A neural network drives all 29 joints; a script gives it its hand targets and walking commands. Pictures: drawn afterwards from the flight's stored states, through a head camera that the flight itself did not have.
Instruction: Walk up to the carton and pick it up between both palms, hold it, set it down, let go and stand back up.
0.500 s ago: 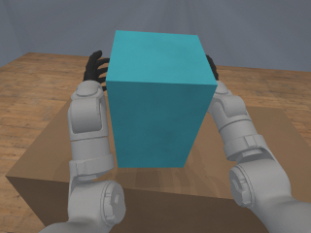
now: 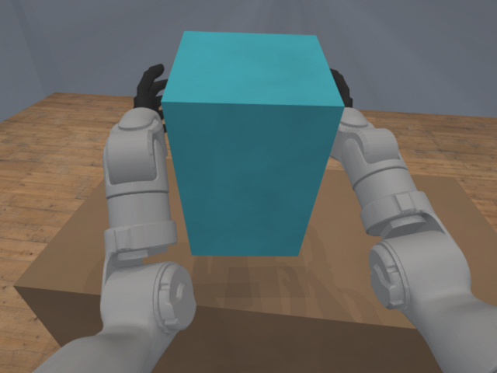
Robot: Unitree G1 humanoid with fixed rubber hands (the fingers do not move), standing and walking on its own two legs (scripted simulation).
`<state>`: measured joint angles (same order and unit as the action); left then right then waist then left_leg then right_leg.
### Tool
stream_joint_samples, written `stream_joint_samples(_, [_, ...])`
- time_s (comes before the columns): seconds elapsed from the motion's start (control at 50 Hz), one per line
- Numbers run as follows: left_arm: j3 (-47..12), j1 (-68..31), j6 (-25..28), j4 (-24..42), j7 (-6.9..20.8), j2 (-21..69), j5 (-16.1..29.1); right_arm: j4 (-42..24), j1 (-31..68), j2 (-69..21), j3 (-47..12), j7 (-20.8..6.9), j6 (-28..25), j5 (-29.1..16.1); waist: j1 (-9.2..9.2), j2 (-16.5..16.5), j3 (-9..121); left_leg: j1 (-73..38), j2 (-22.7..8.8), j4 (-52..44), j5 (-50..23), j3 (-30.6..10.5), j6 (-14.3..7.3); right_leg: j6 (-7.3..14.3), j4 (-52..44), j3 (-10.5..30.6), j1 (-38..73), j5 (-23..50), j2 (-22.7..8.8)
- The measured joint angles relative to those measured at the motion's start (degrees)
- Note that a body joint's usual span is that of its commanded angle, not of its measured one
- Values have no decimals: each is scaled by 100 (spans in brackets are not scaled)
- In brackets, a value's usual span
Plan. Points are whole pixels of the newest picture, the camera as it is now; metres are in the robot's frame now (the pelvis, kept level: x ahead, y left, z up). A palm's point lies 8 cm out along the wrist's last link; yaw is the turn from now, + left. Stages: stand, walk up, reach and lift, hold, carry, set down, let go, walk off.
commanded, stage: reach and lift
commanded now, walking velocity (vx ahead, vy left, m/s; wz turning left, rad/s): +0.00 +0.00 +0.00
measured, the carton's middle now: (247, 156) +0.36 -0.02 +0.23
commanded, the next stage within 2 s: hold in 0.40 s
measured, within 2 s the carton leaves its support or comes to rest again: neither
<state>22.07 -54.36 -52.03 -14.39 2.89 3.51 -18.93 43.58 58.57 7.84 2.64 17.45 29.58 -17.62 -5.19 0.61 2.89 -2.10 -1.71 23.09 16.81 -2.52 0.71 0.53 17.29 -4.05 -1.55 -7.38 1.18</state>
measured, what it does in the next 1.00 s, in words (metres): stands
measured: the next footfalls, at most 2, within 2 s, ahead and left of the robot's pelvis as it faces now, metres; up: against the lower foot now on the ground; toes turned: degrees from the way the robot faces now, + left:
none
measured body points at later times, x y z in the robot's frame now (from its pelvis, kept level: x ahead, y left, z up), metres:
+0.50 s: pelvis +0.01 -0.01 +0.00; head -0.08 +0.01 +0.44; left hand +0.38 +0.13 +0.32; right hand +0.39 -0.15 +0.32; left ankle -0.03 +0.12 -0.74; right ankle +0.03 -0.11 -0.74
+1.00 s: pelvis +0.00 -0.01 +0.00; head -0.10 +0.00 +0.44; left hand +0.37 +0.13 +0.35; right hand +0.38 -0.15 +0.34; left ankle -0.03 +0.12 -0.74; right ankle +0.03 -0.12 -0.74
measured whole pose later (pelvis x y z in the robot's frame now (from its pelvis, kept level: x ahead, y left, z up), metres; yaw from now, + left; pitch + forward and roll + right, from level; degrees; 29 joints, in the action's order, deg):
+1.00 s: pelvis +0.00 -0.01 +0.00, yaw +2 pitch -6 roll -2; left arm 22.1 -63.2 -54.0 -23.8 3.4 -2.3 -15.4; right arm 48.9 69.0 11.3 -0.7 20.5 37.7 -22.8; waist -4.7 -0.4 8.1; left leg 2.1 -1.8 24.5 16.5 -4.8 1.5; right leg 1.2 18.0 -4.8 -4.5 -7.7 1.7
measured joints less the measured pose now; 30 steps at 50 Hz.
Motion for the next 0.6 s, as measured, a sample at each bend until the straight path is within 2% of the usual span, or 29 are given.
stream_joint_samples(0.24, [10, -176, -140, -121, 142, -277, 189, -97, 257, 40, -118, 282, 383, -241, -7, -8, 155, 119, -43, 67, 47, -155, 63, 54, 45, -123, -54, -91, 45])
stream_joint_samples(0.5, [-47, -334, -330, -223, 219, -434, 233, 17, 560, 207, -357, 411, 689, -520, -61, -89, 269, 156, -30, 108, 84, -213, 58, 39, 26, -138, -35, -123, 46])
stream_joint_samples(0.6, [3, -430, -383, -378, 235, -450, 213, 150, 656, 205, -305, 407, 785, -490, -57, -89, 291, 156, -10, 90, 66, -195, 43, 29, 36, -104, -52, -116, 31])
